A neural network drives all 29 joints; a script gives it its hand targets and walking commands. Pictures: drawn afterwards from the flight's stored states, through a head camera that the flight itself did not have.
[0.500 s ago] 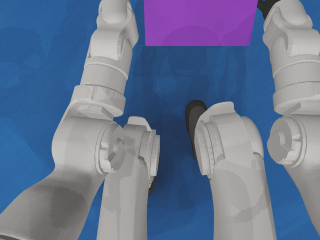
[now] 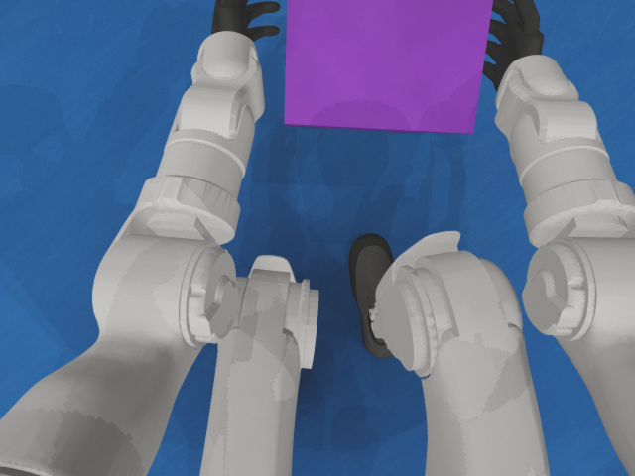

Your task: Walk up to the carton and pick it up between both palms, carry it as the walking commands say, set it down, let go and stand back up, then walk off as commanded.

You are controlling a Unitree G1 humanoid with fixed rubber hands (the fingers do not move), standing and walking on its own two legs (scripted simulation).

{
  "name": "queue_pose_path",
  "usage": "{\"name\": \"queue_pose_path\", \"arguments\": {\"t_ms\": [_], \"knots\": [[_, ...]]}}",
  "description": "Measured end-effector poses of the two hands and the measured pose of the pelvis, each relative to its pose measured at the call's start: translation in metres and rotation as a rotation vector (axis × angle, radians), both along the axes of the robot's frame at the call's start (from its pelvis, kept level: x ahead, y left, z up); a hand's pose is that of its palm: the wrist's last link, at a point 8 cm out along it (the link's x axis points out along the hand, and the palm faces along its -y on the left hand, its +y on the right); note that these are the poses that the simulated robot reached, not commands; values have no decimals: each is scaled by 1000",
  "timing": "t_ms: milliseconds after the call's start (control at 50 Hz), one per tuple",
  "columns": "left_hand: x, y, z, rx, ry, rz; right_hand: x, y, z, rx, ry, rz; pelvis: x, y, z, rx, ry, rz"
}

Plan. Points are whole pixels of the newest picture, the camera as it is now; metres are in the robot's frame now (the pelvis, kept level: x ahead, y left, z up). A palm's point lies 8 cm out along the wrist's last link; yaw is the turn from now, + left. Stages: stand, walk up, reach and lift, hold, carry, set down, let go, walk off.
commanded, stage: set down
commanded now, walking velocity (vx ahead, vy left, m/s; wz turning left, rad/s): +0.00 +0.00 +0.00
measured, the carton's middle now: (366, 63) +0.53 -0.10 -0.23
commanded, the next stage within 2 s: none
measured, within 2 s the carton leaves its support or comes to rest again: neither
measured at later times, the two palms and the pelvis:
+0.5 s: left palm (233, 34) +0.54 +0.05 -0.15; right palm (511, 57) +0.50 -0.23 -0.15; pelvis +0.01 +0.00 +0.00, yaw +0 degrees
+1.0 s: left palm (233, 85) +0.51 +0.06 -0.20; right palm (524, 70) +0.49 -0.26 -0.17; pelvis -0.01 +0.00 +0.00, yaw +1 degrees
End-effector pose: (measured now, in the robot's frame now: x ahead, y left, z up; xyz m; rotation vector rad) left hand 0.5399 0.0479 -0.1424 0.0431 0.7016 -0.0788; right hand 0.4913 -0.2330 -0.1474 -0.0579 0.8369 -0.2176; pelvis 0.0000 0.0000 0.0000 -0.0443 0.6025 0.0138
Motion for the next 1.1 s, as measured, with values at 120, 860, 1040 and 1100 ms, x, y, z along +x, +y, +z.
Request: {"name": "queue_pose_path", "arguments": {"t_ms": [120,860,1040,1100], "knots": [[0,1,0,12,1,-10,0,1,-1,5,-10,-9,2,2,1,-7,15,5],[-1,5,-20,7,-29,-48,10,-3,-13,23,-32,7,0,-3,-5,1,-7,12],[-35,26,-58,83,100,-72,-12,-33,-25,-13,-33,-118,-7,-7,2,8,-31,14],[-30,43,-57,98,53,-22,-23,-47,-32,-17,-36,-149,-11,-10,4,14,-61,12]]}}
